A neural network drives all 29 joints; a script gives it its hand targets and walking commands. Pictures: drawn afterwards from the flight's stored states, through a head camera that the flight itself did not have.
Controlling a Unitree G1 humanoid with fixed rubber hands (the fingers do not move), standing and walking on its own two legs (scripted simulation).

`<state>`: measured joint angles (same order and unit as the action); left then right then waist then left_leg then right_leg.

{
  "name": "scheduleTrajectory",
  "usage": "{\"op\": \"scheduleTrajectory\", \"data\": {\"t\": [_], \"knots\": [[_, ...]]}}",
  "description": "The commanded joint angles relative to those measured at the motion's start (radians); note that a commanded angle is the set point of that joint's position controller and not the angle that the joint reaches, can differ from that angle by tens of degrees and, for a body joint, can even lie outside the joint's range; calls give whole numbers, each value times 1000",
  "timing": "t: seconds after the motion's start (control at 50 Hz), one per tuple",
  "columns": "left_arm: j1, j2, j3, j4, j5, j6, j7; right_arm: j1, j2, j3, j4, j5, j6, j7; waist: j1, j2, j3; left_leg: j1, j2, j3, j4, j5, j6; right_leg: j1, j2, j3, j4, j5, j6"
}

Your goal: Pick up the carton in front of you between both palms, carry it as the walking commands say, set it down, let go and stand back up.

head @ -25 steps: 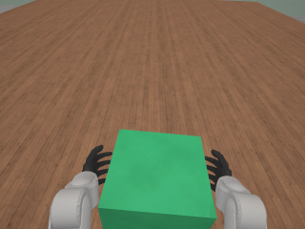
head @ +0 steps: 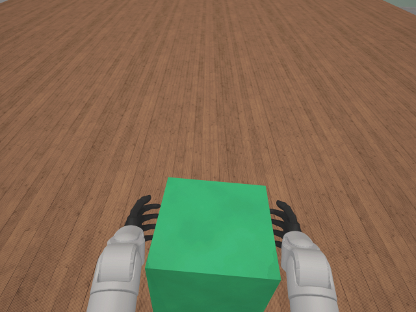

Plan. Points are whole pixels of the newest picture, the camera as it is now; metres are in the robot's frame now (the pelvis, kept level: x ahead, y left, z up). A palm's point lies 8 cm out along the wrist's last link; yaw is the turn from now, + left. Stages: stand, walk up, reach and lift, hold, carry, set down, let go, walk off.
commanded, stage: carry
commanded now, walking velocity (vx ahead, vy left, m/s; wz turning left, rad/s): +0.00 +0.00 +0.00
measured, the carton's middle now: (210, 255) +0.29 +0.00 -0.05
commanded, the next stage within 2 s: hold in 0.24 s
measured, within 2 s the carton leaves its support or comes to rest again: neither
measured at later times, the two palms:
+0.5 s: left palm (129, 234) +0.28 +0.15 +0.05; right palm (289, 241) +0.28 -0.15 +0.04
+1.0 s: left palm (146, 251) +0.32 +0.15 -0.10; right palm (271, 259) +0.31 -0.15 -0.11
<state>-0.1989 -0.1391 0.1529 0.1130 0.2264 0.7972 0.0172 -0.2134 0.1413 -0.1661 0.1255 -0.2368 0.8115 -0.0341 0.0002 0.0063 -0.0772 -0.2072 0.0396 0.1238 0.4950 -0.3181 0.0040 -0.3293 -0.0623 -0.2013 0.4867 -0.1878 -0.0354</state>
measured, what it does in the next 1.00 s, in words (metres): shifts its weight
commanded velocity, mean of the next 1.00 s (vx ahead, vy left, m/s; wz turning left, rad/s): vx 0.00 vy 0.00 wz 0.00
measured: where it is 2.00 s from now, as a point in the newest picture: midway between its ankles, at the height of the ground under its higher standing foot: outside the picture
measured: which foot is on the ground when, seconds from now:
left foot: down 0.00-1.00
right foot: down 0.00-1.00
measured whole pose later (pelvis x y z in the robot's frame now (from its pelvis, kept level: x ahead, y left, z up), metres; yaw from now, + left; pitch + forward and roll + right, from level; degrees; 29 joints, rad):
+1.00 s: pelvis -0.07 +0.01 -0.05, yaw +2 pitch +13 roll +1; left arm -0.71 -0.16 0.52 0.62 0.40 0.24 -0.03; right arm -0.69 0.16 -0.54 0.55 -0.43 0.28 0.02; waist -0.03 0.04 0.20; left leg -0.75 -0.05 -0.03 0.87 -0.35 0.01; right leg -0.83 0.00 0.00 0.80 -0.20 -0.01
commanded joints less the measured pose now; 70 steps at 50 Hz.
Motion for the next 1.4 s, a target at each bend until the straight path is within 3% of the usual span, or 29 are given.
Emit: {"op": "scheduleTrajectory", "data": {"t": [0.0, 0.1, 0.22, 0.24, 0.26, 0.28, 0.34, 0.36, 0.42, 0.46, 0.56, 0.64, 0.72, 0.8, 0.88, 0.98, 1.06, 1.12, 1.26, 1.38], "knots": [[-469, -799, -475, 12, -199, -110, -194, -478, 791, 502, -8, 223, -121, 213, 0, -5, -234, -20, 111, -97, -87, 166, 21, 180, -114, 132, -50, 180, 0], [-511, -858, -500, 43, -206, -170, -214, -522, 847, 530, 22, 229, -181, 232, 0, -7, -267, -1, 110, -96, -71, 196, 20, 195, -116, 131, -38, 215, -2], [-466, -888, -556, -29, -240, -119, -210, -477, 878, 583, -50, 261, -127, 229, 1, -8, -295, 15, 113, -93, -47, 250, 17, 199, -121, 128, -17, 272, -1], [-353, -905, -522, -27, -228, -114, -214, -344, 876, 565, -77, 265, -118, 229, -6, 49, -236, 14, -119, -226, -136, 522, 13, 510, 119, 292, -61, 569, -4], [-372, -853, -511, -41, -210, -126, -205, -342, 846, 547, -89, 235, -132, 206, -7, 6, -256, -12, -98, -256, -129, 598, 18, 577, 120, 318, -71, 575, -8], [-343, -838, -474, -22, -169, -128, -200, -368, 821, 531, -89, 218, -126, 209, 22, 38, -219, 17, -106, -238, -160, 471, 21, 545, 110, 309, -76, 530, 4], [-377, -825, -453, -14, -190, -136, -197, -368, 812, 518, -69, 217, -133, 199, 1, 6, -201, 3, -113, -244, -163, 513, 10, 593, 118, 313, -79, 577, 21], [-405, -821, -461, -9, -186, -138, -202, -403, 821, 521, -63, 213, -134, 202, 1, 6, -210, 22, -110, -240, -191, 341, 14, 587, 125, 295, -105, 375, 20], [-440, -861, -465, 5, -199, -142, -214, -439, 850, 536, -72, 221, -131, 213, 5, -20, -205, 23, -119, -245, -173, 419, 14, 566, 128, 302, -93, 476, 31], [-481, -860, -449, 30, -192, -147, -214, -475, 848, 518, -41, 212, -136, 212, 1, -17, -203, 7, -117, -248, -177, 375, 16, 575, 128, 299, -87, 431, 28], [-724, -863, -289, 260, -96, -191, -225, -691, 815, 322, 196, 113, -171, 228, -22, 28, -22, -163, -88, -241, -176, -13, 39, 481, 128, 269, -65, 27, 0], [-918, -853, -99, 469, 15, -268, -230, -887, 811, 125, 395, 23, -231, 250, -32, 47, 30, -257, -81, -242, -132, -186, 57, 418, 139, 251, -2, -102, 4], [-963, -724, 101, 576, 133, -338, -205, -941, 724, -46, 516, -78, -291, 232, -15, 6, 34, -308, -111, -215, -50, -182, 62, 306, 139, 262, 30, -158, 4], [-927, -612, 201, 595, 192, -407, -189, -880, 633, -146, 556, -156, -370, 207, -10, -21, -30, -403, -132, -192, 51, -96, 49, 164, 143, 263, 104, -85, 9], [-932, -624, 129, 573, 148, -515, -192, -863, 637, -116, 521, -145, -487, 191, -23, -8, -168, -508, -157, -177, 160, -8, 30, 49, 156, 253, 210, 28, 7], [-1018, -745, -96, 559, 30, -656, -212, -951, 755, 95, 478, -52, -629, 197, -54, -1, -477, -665, -182, -176, 328, 94, 4, -39, 168, 254, 383, 180, 20], [-1091, -817, -310, 457, -80, -689, -207, -1026, 836, 301, 370, 50, -663, 196, -67, 5, -908, -747, -198, -173, 461, 224, -16, 3, 173, 257, 546, 381, 29], [-1074, -838, -392, 412, -131, -672, -198, -1009, 868, 386, 326, 102, -643, 197, -65, 1, -1090, -842, -206, -168, 541, 254, -24, -33, 175, 261, 635, 457, 30], [-1051, -872, -301, 523, -91, -576, -234, -982, 894, 313, 432, 80, -549, 230, -62, 7, -890, -1077, -206, -159, 625, 59, -16, -412, 185, 241, 689, 189, 42], [-1105, -838, -219, 599, -77, -568, -238, -1032, 861, 225, 489, 52, -540, 230, -79, 9, -865, -1248, -216, -149, 717, 25, -12, -593, 186, 233, 777, 157, 43]]}}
